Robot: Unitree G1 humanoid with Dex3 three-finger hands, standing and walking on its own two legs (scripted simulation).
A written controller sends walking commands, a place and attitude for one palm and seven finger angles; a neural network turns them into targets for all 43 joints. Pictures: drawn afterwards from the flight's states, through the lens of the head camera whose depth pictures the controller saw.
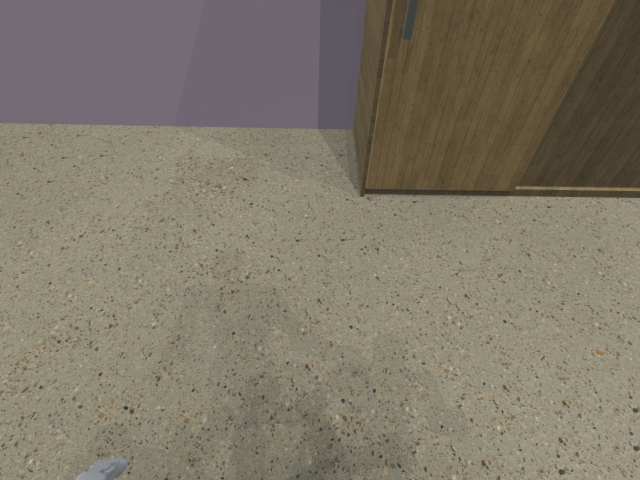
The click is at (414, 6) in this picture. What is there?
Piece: wardrobe's sliding door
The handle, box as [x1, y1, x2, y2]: [402, 0, 417, 39]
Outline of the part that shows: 417,0 408,0 404,25 402,28 403,38 410,39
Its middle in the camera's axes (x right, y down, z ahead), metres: +0.28 -0.78 +1.14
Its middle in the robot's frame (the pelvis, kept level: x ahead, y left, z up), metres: +1.41 -0.21 +0.15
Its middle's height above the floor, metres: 0.92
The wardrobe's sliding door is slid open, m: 0.00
